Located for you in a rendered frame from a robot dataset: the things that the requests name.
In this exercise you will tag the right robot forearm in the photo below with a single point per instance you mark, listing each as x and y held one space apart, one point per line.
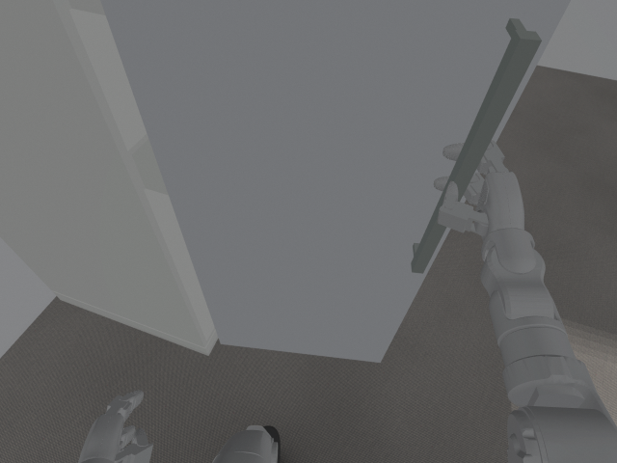
541 368

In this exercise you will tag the handle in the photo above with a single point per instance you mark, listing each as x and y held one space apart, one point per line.
509 75

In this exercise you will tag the robot right hand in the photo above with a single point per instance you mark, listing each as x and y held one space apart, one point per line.
498 196

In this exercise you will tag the right robot upper arm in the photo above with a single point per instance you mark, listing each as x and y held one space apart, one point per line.
538 434

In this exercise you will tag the robot left hand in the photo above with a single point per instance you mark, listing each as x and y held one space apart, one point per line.
107 437

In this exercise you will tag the fridge door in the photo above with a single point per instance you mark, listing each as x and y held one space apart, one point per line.
299 142

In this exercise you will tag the left robot shin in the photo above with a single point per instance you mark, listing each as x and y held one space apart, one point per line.
258 427

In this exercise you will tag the robot left thigh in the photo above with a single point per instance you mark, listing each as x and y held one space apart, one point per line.
248 446

